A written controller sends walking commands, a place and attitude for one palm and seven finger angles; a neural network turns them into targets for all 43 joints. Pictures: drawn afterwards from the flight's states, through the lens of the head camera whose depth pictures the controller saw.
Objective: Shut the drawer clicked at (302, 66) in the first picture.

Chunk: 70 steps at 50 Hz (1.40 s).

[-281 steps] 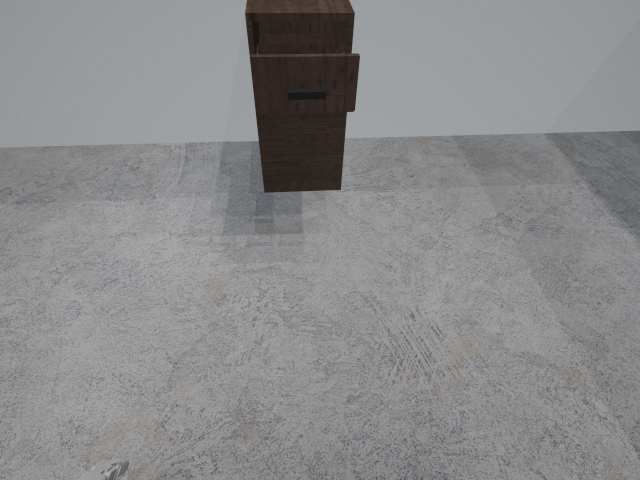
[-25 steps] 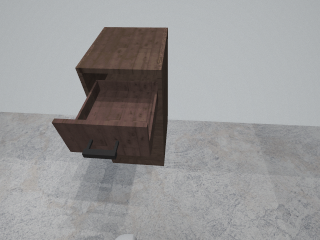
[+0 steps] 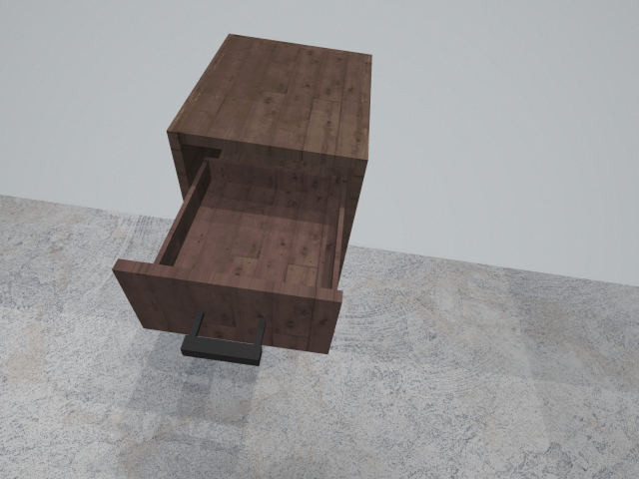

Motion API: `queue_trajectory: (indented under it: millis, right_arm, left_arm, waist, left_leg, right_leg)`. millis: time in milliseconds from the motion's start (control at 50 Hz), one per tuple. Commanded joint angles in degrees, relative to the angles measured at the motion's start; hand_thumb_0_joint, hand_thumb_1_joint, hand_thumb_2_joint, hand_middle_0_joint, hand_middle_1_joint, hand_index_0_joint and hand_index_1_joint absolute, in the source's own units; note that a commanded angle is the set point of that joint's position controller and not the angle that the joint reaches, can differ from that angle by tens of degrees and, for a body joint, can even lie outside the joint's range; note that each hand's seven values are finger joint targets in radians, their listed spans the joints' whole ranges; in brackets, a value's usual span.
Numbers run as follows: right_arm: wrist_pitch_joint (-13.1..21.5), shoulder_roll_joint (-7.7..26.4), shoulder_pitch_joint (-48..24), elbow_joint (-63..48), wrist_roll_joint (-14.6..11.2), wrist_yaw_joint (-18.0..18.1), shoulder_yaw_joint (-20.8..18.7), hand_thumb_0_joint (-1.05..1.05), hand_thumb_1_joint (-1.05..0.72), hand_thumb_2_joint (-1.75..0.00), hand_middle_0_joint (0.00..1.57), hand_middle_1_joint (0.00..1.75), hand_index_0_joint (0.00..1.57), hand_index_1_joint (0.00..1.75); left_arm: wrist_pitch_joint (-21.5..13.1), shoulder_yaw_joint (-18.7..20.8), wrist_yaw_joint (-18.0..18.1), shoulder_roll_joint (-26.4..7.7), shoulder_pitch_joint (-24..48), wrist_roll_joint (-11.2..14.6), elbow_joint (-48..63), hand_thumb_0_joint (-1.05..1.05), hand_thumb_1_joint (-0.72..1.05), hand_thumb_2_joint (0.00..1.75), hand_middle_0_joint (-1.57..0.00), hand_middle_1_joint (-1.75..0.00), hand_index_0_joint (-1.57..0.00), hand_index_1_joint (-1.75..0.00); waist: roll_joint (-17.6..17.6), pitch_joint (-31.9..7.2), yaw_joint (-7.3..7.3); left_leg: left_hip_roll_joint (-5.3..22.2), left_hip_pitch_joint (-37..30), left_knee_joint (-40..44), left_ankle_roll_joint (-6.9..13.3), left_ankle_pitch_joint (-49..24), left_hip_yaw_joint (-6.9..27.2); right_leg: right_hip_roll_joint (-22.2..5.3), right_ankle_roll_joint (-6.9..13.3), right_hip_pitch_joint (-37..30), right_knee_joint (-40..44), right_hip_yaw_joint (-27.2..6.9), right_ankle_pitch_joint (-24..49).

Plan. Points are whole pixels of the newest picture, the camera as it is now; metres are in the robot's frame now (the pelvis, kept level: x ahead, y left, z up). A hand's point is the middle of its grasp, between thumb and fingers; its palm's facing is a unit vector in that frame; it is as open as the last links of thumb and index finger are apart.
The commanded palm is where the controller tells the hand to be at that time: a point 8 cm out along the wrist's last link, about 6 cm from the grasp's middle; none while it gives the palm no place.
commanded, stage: come to a stop and stand still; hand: left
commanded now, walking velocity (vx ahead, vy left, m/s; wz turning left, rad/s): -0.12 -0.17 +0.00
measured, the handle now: (226, 336) +0.32 +0.17 -0.09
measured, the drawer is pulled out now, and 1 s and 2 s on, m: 0.30 0.30 0.30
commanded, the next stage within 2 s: look again from close up in 0.90 s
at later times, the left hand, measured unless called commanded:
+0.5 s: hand out of the picture +0.03 +0.10 -0.16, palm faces -0.01 -0.96 -0.27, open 7.3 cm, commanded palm none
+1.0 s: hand out of the picture -0.07 +0.04 -0.18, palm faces +0.08 -0.98 -0.16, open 7.4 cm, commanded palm none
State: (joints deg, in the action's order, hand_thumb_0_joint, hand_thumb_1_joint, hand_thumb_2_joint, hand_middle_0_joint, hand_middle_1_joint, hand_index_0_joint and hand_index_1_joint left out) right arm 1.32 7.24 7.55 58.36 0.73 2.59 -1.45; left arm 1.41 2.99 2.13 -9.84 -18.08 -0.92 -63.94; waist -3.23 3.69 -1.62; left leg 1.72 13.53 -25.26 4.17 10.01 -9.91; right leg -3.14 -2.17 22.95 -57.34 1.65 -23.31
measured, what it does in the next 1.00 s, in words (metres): steps to the right: right foot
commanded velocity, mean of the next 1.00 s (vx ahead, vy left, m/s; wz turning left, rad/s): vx -0.01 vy -0.01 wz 0.00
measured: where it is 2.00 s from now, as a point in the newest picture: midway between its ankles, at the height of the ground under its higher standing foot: outside the picture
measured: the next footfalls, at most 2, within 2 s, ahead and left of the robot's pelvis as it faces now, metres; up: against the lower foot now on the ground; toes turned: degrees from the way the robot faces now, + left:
right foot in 0.38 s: -0.01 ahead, -0.18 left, +0.00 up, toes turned -5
left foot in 1.18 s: +0.02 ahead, +0.03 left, +0.00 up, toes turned +3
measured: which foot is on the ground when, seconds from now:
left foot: down 0.00-1.00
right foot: up 0.00-0.36, down 0.38-1.00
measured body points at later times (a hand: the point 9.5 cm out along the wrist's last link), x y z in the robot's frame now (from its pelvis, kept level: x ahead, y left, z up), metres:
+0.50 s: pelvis -0.03 -0.08 +0.00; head -0.03 -0.11 +0.45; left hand +0.03 +0.15 -0.14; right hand -0.07 -0.30 -0.18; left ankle +0.02 +0.07 -0.73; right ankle -0.05 -0.17 -0.74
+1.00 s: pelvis -0.03 -0.11 +0.00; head -0.04 -0.12 +0.45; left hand -0.07 +0.09 -0.16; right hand -0.05 -0.33 -0.17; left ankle -0.01 +0.06 -0.74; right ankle -0.05 -0.18 -0.74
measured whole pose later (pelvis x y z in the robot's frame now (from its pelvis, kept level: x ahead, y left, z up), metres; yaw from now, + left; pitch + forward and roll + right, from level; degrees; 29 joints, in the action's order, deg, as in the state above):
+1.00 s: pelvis -0.03 -0.11 +0.00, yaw +0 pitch -3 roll +0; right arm -1.3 7.7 16.7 65.7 1.2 2.2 -0.7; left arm 0.1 0.9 1.9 -5.2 -19.5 -0.2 -66.3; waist 1.3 2.0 0.0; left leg 5.6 10.5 -23.7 -4.1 10.6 0.1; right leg 3.2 4.6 5.8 -22.8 6.3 -14.9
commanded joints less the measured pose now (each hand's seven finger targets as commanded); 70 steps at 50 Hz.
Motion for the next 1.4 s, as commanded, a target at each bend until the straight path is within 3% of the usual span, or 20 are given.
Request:
queue_trajectory:
  millis: [0,100,240,300,320,360,380,420,500,660,800,960,980,1000,1020,1060,1100,1180,1220,1380]
  right_arm:
    - [-1.01,10.04,5.78,-0.62,0.12,1.01,-2.08,0.00,-0.90,-0.90,0.20,0.30,0.20,0.30]
    - [-1.16,9.80,6.09,-0.88,0.37,0.79,-2.41,0.00,-0.90,-0.90,0.20,0.30,0.20,0.30]
    - [-1.90,11.44,9.98,0.72,0.96,-0.46,-3.49,0.00,-0.90,-0.90,0.20,0.30,0.20,0.30]
    - [-2.02,11.44,9.72,1.34,0.51,-1.03,-3.56,0.00,-0.90,-0.90,0.20,0.30,0.20,0.30]
    - [-2.10,10.01,10.12,1.49,0.16,-1.25,-3.47,0.00,-0.90,-0.90,0.20,0.30,0.20,0.30]
    - [-2.51,3.49,9.93,0.55,-0.43,-1.90,-1.76,0.00,-0.90,-0.90,0.20,0.30,0.20,0.30]
    - [-2.88,3.99,8.74,0.13,-0.11,-2.07,-1.52,0.00,-0.90,-0.90,0.20,0.30,0.20,0.30]
    - [-3.10,4.01,8.64,1.42,0.44,-1.93,-1.39,0.00,-0.90,-0.90,0.20,0.30,0.20,0.30]
    - [-2.50,3.41,13.45,5.10,-0.01,-1.24,-0.67,0.00,-0.90,-0.90,0.20,0.30,0.20,0.30]
    - [-1.98,3.84,13.34,7.50,-0.05,-0.09,0.24,0.00,-0.90,-0.90,0.20,0.30,0.20,0.30]
    - [-2.32,3.71,13.18,6.86,0.18,-0.22,0.27,0.00,-0.90,-0.90,0.20,0.30,0.20,0.30]
    - [-1.97,3.74,13.27,6.62,0.12,-0.04,0.60,0.00,-0.90,-0.90,0.20,0.30,0.20,0.30]
    - [-0.07,4.95,5.87,2.54,-0.02,-0.83,0.58,0.00,-0.90,-0.90,0.20,0.30,0.20,0.30]
    - [-0.61,2.78,10.46,0.10,-0.13,-0.77,0.44,0.00,-0.90,-0.90,0.20,0.30,0.20,0.30]
    - [-0.78,2.58,10.95,0.45,-0.18,-0.72,0.13,0.00,-0.90,-0.90,0.20,0.30,0.20,0.30]
    - [-0.52,1.78,12.18,-0.19,-0.70,-1.33,0.65,0.00,-0.90,-0.90,0.20,0.30,0.20,0.30]
    - [-0.09,2.20,13.86,0.13,-0.61,-1.10,0.69,0.00,-0.90,-0.90,0.20,0.30,0.20,0.30]
    - [0.21,5.96,14.34,0.76,0.34,-0.78,0.82,0.00,-0.90,-0.90,0.20,0.30,0.20,0.30]
    - [-0.12,5.53,12.24,0.71,0.24,-0.91,1.16,0.00,-0.90,-0.90,0.20,0.30,0.20,0.30]
    - [0.02,7.54,12.93,0.46,0.34,-1.05,1.12,0.00,-0.90,-0.90,0.20,0.30,0.20,0.30]
  left_arm:
    - [2.51,1.69,-0.46,-3.29,-6.45,-0.77,2.26,0.00,0.90,0.90,-0.20,-0.30,-0.20,-0.30]
    - [2.97,2.14,-0.79,-4.37,-2.33,-0.66,5.07,0.00,0.90,0.90,-0.20,-0.30,-0.20,-0.30]
    - [1.53,0.34,-0.82,-2.93,4.09,-0.31,7.53,0.00,0.90,0.90,-0.20,-0.30,-0.20,-0.30]
    - [0.58,0.21,-0.62,-3.14,-0.17,-0.04,5.66,0.00,0.90,0.90,-0.20,-0.30,-0.20,-0.30]
    - [0.21,0.26,-0.41,-4.34,-1.55,-0.23,5.08,0.00,0.90,0.90,-0.20,-0.30,-0.20,-0.30]
    - [-0.89,0.30,0.17,-9.98,1.39,-0.44,5.51,0.00,0.90,0.90,-0.20,-0.30,-0.20,-0.30]
    - [-0.88,0.02,0.14,-10.29,3.84,-0.20,6.40,0.00,0.90,0.90,-0.20,-0.30,-0.20,-0.30]
    - [-1.49,-0.25,0.34,-7.62,5.53,-0.07,5.74,0.00,0.90,0.90,-0.20,-0.30,-0.20,-0.30]
    - [-2.27,-0.95,0.33,-4.93,4.42,0.65,4.12,0.00,0.90,0.90,-0.20,-0.30,-0.20,-0.30]
    - [-1.69,-0.93,0.26,-4.18,0.51,0.95,1.38,0.00,0.90,0.90,-0.20,-0.30,-0.20,-0.30]
    - [-1.83,-1.03,0.07,-3.57,-0.39,0.66,0.77,0.00,0.90,0.90,-0.20,-0.30,-0.20,-0.30]
    - [-2.19,-1.18,0.04,-2.28,-3.16,0.60,-0.27,0.00,0.90,0.90,-0.20,-0.30,-0.20,-0.30]
    - [-5.06,-1.26,2.35,-3.57,-9.72,-0.82,-1.42,0.00,0.90,0.90,-0.20,-0.30,-0.20,-0.30]
    - [-5.65,-0.90,2.36,-5.84,-9.18,-0.87,0.66,0.00,0.90,0.90,-0.20,-0.30,-0.20,-0.30]
    - [-5.51,-1.08,2.02,-5.06,-7.61,-0.62,1.46,0.00,0.90,0.90,-0.20,-0.30,-0.20,-0.30]
    - [-5.20,-0.98,1.63,-5.57,-5.45,-0.69,2.94,0.00,0.90,0.90,-0.20,-0.30,-0.20,-0.30]
    - [-4.51,-1.46,1.56,-4.09,-4.36,-0.57,3.78,0.00,0.90,0.90,-0.20,-0.30,-0.20,-0.30]
    - [-2.73,-2.19,1.07,-0.46,-5.02,0.02,3.94,0.00,0.90,0.90,-0.20,-0.30,-0.20,-0.30]
    - [-2.07,-2.30,0.69,-1.84,-4.57,-0.15,3.70,0.00,0.90,0.90,-0.20,-0.30,-0.20,-0.30]
    - [-1.95,-2.71,-0.12,-2.52,-5.17,-0.23,3.90,0.00,0.90,0.90,-0.20,-0.30,-0.20,-0.30]
  waist:
    - [8.33,-3.26,0.60]
    - [13.36,-3.73,1.26]
    - [14.52,-5.05,4.03]
    - [11.79,-6.44,1.54]
    - [8.33,-6.29,1.11]
    - [-8.39,-2.50,2.45]
    - [-6.96,-1.70,2.04]
    - [-11.09,0.53,2.37]
    - [-5.01,-1.43,3.41]
    - [6.67,1.49,1.81]
    - [1.94,3.24,2.39]
    - [2.37,3.65,2.17]
    - [-2.21,4.88,-1.77]
    - [0.68,-1.42,2.46]
    - [4.79,-3.18,2.63]
    - [2.08,-8.76,2.87]
    - [-4.37,-7.54,3.39]
    - [5.57,3.35,1.64]
    - [10.30,7.03,1.02]
    - [4.84,3.22,0.69]
  left_leg:
    - [19.10,-0.58,10.74,4.46,-22.00,11.71]
    - [16.99,-2.58,10.80,4.51,-14.83,11.11]
    - [16.35,-5.09,10.82,4.84,-2.99,14.81]
    - [13.80,-0.30,8.24,1.93,1.59,13.06]
    - [10.99,2.56,5.70,-0.51,3.89,10.41]
    - [3.02,8.11,-3.88,-5.68,12.58,4.45]
    - [2.83,5.11,-7.40,-5.46,14.46,5.88]
    - [2.92,6.06,-10.35,-5.10,11.18,7.45]
    - [2.31,1.05,-5.83,-5.81,3.71,7.87]
    - [4.72,-3.79,2.08,-5.40,-5.71,9.92]
    - [3.85,-4.14,2.28,-5.36,-0.48,9.42]
    - [4.12,-4.39,2.89,-5.15,-1.82,9.92]
    - [1.85,7.54,-13.09,-6.61,5.56,6.59]
    - [1.54,7.37,-17.41,-4.45,9.89,11.28]
    - [1.72,7.17,-18.65,-3.82,10.00,10.22]
    - [1.24,4.70,-12.88,-4.08,10.24,7.79]
    - [0.46,0.14,-5.40,-3.86,5.37,7.46]
    - [6.71,2.78,1.69,-0.81,-1.01,14.08]
    - [5.48,8.42,7.01,-0.65,9.93,16.38]
    - [5.06,7.65,11.20,-0.28,17.54,17.85]
  right_leg:
    - [-0.53,-0.61,2.79,-8.46,-3.72,2.86]
    - [0.15,-1.04,4.73,-6.16,-3.29,3.77]
    - [0.63,0.37,-2.49,16.50,1.41,-3.27]
    - [1.72,1.38,-12.65,30.93,3.04,7.27]
    - [0.69,1.72,-16.88,37.03,1.98,11.12]
    - [-13.07,7.18,-11.72,45.99,-13.04,8.25]
    - [-14.90,9.53,-5.87,47.74,-13.11,2.79]
    - [-10.85,9.74,-6.53,46.11,-10.52,11.25]
    - [-7.57,8.32,-11.21,39.44,-4.85,25.40]
    - [-3.51,4.17,-10.69,40.24,-4.72,17.80]
    - [-3.70,4.41,-7.96,45.15,-6.30,5.15]
    - [-3.30,4.48,-8.16,44.86,-5.33,6.92]
    - [-8.43,-2.29,-13.28,40.83,-12.23,53.11]
    - [-12.39,-0.85,-17.74,36.52,-10.74,65.15]
    - [-11.23,2.38,-18.50,35.03,-7.34,64.70]
    - [-8.90,8.67,-21.66,33.64,-4.03,54.09]
    - [-7.01,8.52,-17.41,32.65,-3.08,40.52]
    - [-0.92,5.26,-7.55,34.48,-2.34,6.95]
    - [-0.34,5.05,-8.72,34.00,-1.53,3.02]
    - [-0.95,4.53,-10.89,33.61,-1.06,3.52]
